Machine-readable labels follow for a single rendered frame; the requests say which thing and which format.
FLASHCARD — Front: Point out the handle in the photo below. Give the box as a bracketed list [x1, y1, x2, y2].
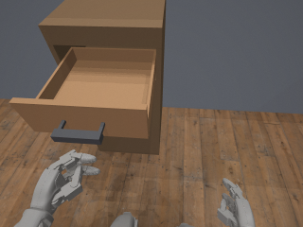
[50, 120, 105, 145]

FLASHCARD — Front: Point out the robot left shin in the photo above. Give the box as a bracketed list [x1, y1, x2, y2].
[123, 212, 132, 216]

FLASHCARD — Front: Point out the left robot thigh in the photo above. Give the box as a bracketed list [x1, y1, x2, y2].
[110, 214, 138, 227]

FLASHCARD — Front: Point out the left robot hand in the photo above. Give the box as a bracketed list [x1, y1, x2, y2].
[30, 149, 100, 215]

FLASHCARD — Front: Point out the robot left forearm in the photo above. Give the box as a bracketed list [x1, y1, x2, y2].
[14, 207, 54, 227]

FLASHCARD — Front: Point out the right robot hand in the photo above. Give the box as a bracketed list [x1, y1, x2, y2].
[217, 178, 256, 227]

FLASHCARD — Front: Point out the drawer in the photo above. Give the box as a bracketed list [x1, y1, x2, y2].
[9, 46, 156, 139]

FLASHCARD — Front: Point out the cabinet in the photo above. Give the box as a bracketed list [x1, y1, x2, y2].
[38, 0, 167, 155]

